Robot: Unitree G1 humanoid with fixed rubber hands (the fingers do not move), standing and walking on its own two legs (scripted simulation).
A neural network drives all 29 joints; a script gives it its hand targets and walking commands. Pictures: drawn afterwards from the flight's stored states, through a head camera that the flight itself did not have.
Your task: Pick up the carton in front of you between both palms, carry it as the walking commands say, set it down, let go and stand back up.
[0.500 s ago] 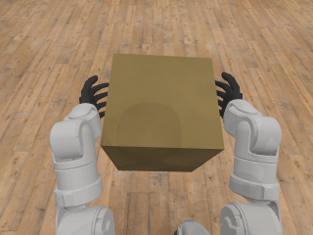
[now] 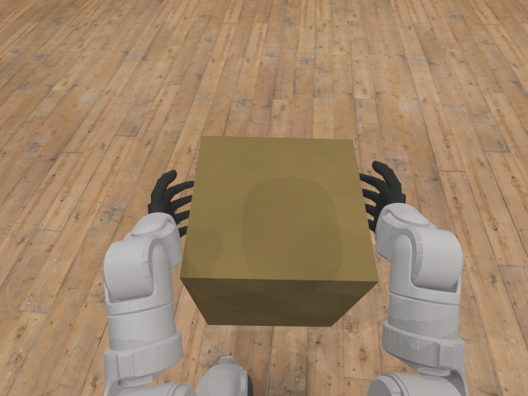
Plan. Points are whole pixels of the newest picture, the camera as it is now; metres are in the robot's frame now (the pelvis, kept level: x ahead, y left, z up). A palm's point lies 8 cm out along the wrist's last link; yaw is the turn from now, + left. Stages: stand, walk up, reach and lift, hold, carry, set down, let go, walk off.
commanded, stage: carry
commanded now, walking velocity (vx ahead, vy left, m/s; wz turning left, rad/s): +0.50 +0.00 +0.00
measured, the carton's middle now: (273, 241) +0.35 +0.02 +0.02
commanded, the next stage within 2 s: none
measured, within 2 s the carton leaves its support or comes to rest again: neither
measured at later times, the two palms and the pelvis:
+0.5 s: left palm (209, 77) +0.64 +0.15 +0.12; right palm (372, 70) +0.64 -0.15 +0.13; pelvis +0.33 +0.00 +0.01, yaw -1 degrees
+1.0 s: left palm (234, 18) +0.90 +0.12 +0.11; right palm (363, 13) +0.90 -0.18 +0.11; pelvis +0.66 -0.03 +0.01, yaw +1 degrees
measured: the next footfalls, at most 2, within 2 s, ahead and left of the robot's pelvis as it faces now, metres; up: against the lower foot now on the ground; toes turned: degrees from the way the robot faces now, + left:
left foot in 0.12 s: +0.28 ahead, +0.07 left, +0.00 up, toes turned +5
right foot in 0.62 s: +0.59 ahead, -0.12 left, +0.00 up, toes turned -10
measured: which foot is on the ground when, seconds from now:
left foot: up 0.00-0.10, down 0.12-0.64, up 0.66-1.00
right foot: down 0.00-0.12, up 0.14-0.60, down 0.62-1.00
